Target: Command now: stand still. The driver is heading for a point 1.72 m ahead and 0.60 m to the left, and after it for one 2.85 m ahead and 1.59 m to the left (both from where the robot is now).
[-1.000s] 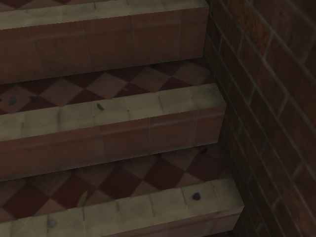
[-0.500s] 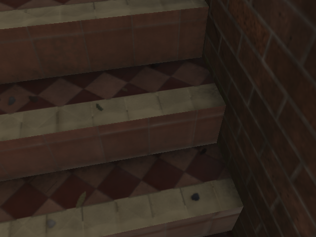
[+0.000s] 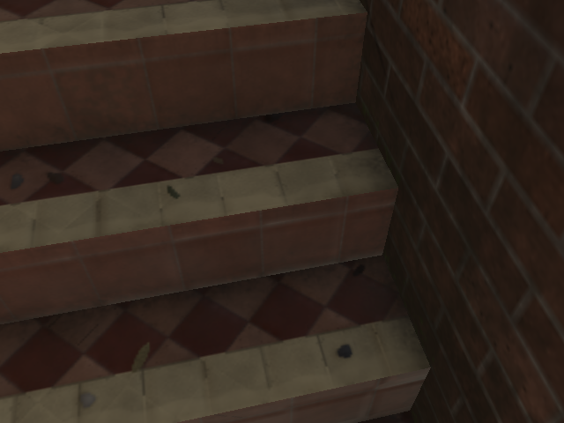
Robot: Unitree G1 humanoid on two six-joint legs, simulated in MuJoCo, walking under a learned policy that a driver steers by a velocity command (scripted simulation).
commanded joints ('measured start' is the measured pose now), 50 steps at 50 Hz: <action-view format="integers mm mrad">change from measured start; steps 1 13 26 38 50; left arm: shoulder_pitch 60 59 59 58 57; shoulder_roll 115 116 117 118 119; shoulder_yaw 19 18 18 17 17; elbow -18 -22 -24 -26 -26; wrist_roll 0 1 1 1 1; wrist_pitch -4 -4 -4 -4 -5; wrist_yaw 3 2 1 0 0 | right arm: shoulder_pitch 84 87 88 88 88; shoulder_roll -104 -106 -108 -109 -111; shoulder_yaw -19 -19 -19 -19 -19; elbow -16 -13 -10 -7 -5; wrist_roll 0 0 0 0 0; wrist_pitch -4 -4 -5 -5 -5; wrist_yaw -3 -2 -2 -1 -1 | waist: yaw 0 -1 -1 -2 -2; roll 9 9 9 9 9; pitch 39 41 41 41 41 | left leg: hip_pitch -76 -77 -77 -77 -76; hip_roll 46 47 49 49 50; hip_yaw -26 -25 -25 -24 -24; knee -77 -79 -80 -81 -82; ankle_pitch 63 56 54 54 54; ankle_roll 33 32 30 30 29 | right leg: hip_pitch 46 46 46 47 48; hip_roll -35 -35 -35 -34 -34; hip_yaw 16 18 19 20 21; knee -51 -52 -52 -52 -52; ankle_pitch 37 32 31 32 34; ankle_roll -43 -43 -44 -44 -44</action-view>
